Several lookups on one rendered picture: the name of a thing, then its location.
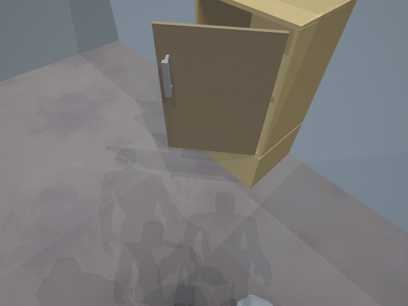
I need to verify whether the cupboard door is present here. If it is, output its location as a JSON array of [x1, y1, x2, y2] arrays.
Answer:
[[152, 21, 289, 156]]

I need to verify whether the handle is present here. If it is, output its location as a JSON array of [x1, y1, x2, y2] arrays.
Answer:
[[161, 55, 172, 98]]

